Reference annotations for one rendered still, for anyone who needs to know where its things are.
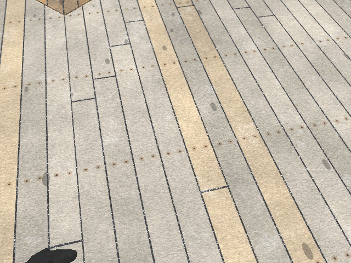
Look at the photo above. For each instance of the robot left hand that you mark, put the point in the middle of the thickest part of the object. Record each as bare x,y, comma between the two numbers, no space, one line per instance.
53,256

